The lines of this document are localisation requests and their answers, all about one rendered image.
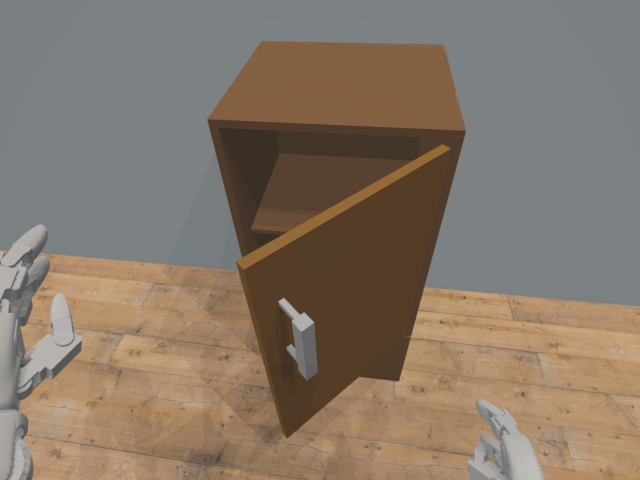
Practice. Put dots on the handle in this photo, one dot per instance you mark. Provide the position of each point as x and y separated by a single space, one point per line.
304 352

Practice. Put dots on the robot left hand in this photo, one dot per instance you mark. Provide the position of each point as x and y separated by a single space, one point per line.
20 277

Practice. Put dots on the left robot forearm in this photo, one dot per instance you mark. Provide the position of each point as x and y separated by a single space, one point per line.
15 459

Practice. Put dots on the robot right hand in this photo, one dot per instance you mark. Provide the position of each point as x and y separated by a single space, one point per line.
514 455

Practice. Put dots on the cupboard door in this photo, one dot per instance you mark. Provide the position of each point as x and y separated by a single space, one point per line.
354 270

